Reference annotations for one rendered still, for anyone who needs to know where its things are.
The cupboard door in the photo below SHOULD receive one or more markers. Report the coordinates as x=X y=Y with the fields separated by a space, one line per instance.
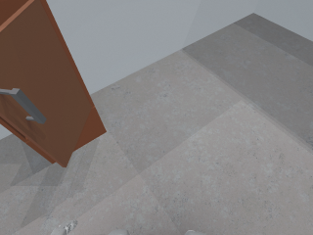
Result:
x=33 y=60

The handle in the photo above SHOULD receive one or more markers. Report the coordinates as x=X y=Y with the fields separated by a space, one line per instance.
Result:
x=20 y=97

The robot left hand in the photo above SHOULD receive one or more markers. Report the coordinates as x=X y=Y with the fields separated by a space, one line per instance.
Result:
x=65 y=227

